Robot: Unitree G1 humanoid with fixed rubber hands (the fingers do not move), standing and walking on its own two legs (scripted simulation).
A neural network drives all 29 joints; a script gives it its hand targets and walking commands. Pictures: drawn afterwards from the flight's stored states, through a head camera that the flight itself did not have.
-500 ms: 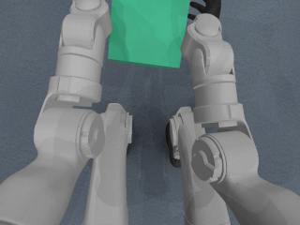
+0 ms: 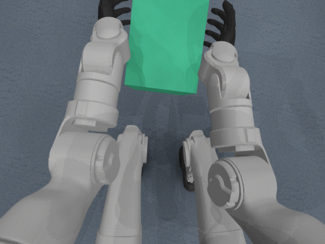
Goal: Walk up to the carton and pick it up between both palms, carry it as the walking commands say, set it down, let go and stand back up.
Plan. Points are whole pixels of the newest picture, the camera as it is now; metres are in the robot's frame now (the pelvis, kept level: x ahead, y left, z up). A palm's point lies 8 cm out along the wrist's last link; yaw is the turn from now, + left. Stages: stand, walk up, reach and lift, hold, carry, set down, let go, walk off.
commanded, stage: reach and lift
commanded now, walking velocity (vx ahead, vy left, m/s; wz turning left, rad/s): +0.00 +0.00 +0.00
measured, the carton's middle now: (165, 35) +0.57 +0.01 -0.12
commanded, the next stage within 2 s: none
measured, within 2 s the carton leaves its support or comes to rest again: neither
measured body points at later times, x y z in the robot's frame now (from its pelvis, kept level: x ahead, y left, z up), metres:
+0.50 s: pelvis +0.07 +0.00 +0.09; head +0.20 +0.03 +0.52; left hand +0.52 +0.14 +0.09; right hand +0.51 -0.09 +0.09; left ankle +0.19 +0.12 -0.51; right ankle +0.15 -0.12 -0.51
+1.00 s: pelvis +0.10 +0.01 +0.16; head +0.21 +0.03 +0.60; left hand +0.51 +0.13 +0.16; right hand +0.49 -0.09 +0.14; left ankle +0.19 +0.12 -0.51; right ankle +0.15 -0.12 -0.51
